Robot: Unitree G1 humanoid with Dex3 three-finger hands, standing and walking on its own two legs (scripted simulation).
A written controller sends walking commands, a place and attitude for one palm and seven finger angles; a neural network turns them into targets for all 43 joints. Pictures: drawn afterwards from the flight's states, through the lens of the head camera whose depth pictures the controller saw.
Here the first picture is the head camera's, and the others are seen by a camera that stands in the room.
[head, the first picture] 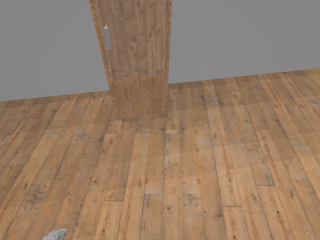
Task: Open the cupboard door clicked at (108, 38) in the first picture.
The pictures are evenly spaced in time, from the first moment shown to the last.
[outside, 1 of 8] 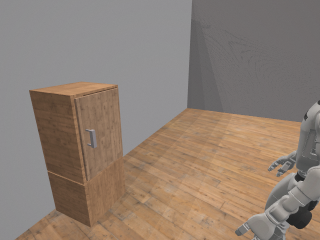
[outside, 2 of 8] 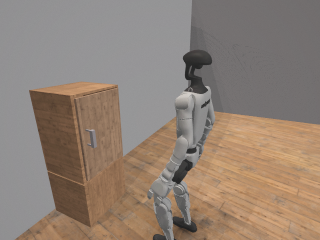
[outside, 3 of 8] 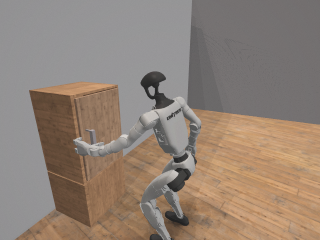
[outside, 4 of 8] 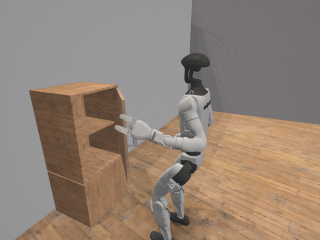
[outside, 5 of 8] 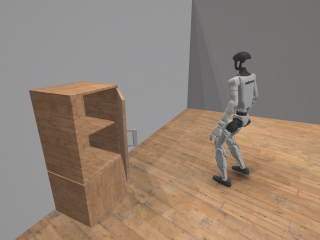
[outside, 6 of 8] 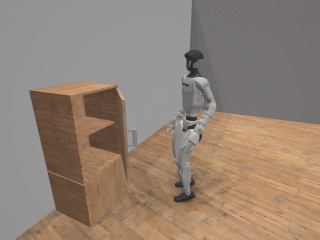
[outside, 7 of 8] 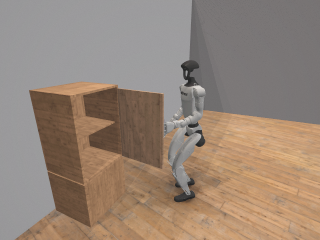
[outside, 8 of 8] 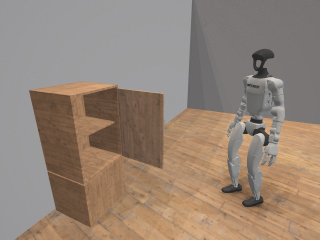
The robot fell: no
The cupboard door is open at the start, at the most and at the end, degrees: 0 86 86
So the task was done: yes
